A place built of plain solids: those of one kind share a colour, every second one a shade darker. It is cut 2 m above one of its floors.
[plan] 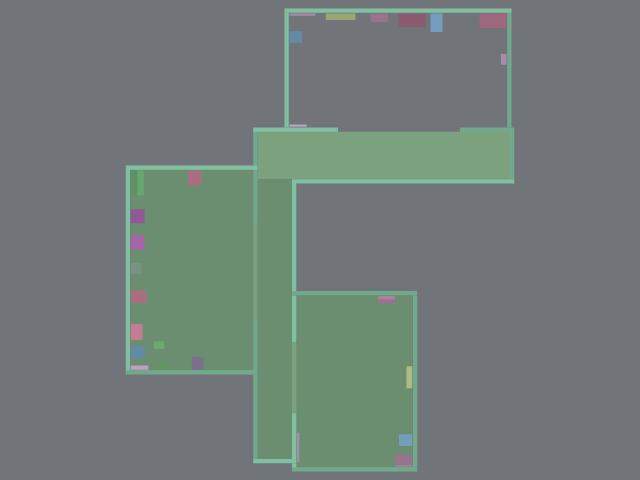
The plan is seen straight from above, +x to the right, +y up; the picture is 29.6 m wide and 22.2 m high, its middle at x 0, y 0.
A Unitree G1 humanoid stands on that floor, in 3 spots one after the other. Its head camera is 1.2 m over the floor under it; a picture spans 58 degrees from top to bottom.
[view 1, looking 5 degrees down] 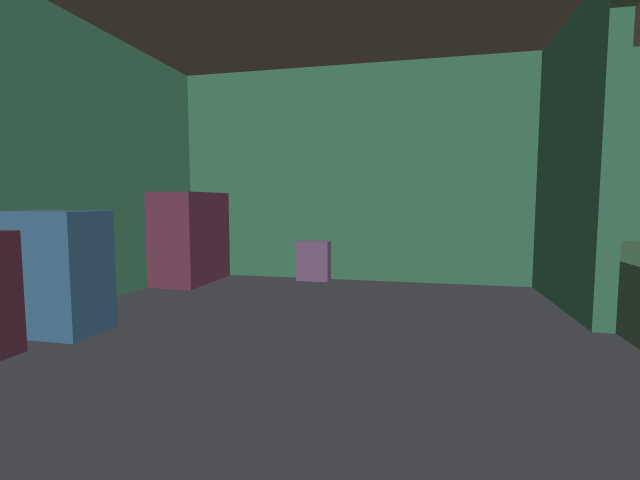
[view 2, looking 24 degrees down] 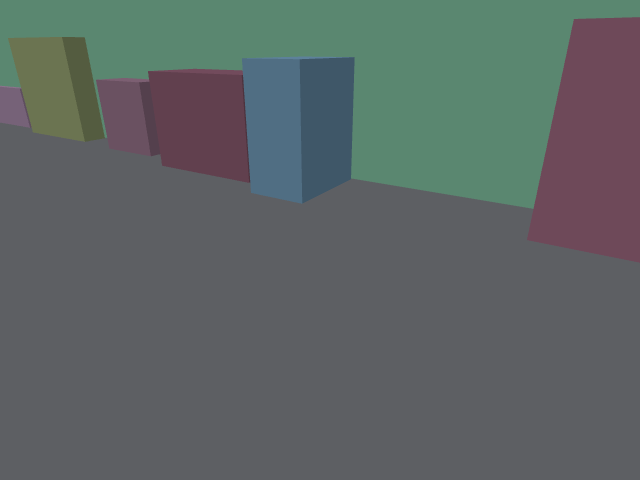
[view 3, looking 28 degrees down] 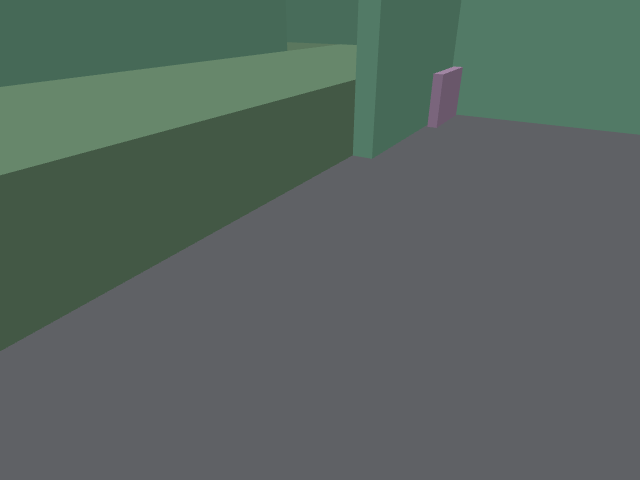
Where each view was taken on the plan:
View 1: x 2.09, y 6.77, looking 13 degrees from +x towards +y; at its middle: wall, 6.77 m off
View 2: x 7.61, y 6.77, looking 122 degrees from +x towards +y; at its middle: ground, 2.95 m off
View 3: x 4.37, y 6.77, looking -149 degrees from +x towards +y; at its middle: ground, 2.56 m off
